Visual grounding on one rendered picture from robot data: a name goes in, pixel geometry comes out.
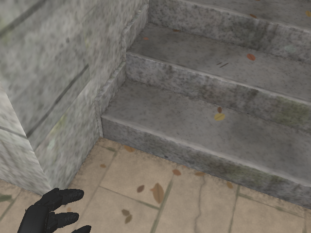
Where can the left robot hand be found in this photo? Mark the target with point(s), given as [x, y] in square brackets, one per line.
[41, 218]

